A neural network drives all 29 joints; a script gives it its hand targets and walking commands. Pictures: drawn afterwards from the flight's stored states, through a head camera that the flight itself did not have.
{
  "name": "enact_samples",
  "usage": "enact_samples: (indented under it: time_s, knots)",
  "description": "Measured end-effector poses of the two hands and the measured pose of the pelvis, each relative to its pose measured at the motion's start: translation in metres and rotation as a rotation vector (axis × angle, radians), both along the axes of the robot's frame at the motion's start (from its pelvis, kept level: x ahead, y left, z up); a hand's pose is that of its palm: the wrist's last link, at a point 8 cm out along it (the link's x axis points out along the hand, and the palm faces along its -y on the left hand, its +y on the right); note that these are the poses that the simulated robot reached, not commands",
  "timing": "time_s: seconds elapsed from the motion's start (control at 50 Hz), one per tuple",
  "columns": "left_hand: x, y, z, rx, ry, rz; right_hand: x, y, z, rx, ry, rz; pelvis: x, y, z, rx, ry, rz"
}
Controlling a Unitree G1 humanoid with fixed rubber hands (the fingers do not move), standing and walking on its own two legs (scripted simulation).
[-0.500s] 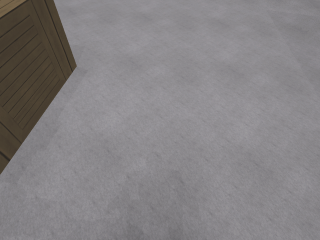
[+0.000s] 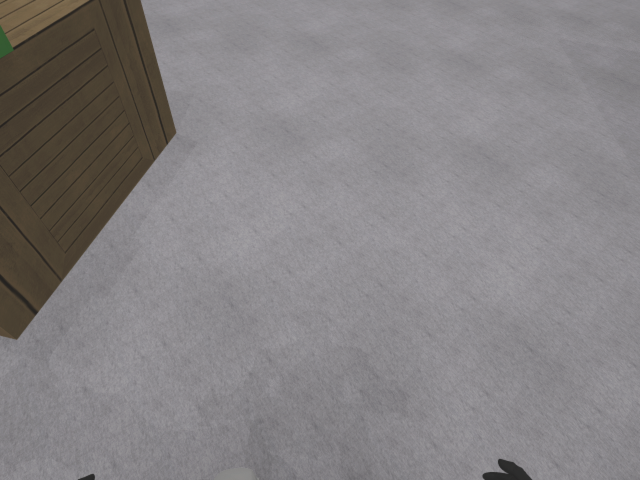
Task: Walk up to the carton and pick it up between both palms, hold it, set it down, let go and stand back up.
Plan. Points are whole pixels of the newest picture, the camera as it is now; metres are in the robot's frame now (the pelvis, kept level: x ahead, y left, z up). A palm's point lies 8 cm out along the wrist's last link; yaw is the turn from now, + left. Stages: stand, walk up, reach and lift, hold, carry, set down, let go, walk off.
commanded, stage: walk up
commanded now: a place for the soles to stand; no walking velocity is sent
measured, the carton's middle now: out of the picture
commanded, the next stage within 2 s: none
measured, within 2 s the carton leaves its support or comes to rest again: neither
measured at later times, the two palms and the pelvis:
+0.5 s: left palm out of the picture +0.17 +0.41 -0.09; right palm (447, 387) +0.26 -0.19 -0.11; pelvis +0.13 +0.07 +0.00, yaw +8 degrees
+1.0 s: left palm out of the picture +0.31 +0.49 -0.09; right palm (376, 278) +0.46 -0.11 -0.12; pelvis +0.30 +0.15 +0.00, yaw +17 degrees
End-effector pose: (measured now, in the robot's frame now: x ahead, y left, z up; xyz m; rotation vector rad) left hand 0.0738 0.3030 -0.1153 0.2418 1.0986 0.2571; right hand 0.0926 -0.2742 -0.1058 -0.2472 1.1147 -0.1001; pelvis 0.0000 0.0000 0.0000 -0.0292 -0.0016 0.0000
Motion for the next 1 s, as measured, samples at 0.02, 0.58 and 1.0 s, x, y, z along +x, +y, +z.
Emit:
enact_samples:
  time_s: [0.02,0.58,1.0]
  knots:
    - [0.003,0.009,-0.001,0.002,-0.005,0.004,0.005,0.002,0.001,-0.012,-0.004,0.002,0.003,0.006,-0.002,-0.005,0.000,0.006]
    - [0.101,0.126,0.018,0.067,-0.008,0.183,0.217,0.111,-0.001,-0.008,-0.025,0.197,0.156,0.095,0.000,-0.002,0.014,0.159]
    - [0.241,0.185,0.023,0.092,-0.064,0.244,0.366,0.167,-0.014,-0.037,0.053,0.270,0.304,0.148,-0.004,0.052,0.028,0.290]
